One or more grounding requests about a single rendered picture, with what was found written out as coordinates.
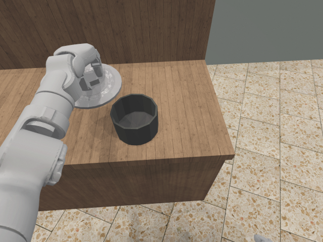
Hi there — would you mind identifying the left robot upper arm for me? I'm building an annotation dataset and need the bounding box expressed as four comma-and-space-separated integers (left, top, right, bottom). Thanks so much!
0, 129, 68, 242

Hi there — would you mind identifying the lid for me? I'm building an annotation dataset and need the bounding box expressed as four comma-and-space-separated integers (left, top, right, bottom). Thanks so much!
74, 64, 122, 109

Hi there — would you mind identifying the knob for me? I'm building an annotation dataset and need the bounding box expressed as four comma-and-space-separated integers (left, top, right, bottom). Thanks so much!
85, 70, 100, 86

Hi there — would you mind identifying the pot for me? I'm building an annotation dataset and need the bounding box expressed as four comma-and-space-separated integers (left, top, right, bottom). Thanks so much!
110, 94, 158, 145

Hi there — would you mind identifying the robot left forearm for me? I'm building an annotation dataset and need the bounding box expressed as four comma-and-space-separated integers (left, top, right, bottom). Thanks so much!
0, 50, 85, 167

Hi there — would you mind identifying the table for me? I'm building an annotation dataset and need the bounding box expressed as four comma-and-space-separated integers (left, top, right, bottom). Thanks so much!
0, 0, 235, 211

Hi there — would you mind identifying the robot left hand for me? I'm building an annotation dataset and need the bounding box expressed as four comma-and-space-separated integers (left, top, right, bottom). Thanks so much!
53, 43, 103, 91

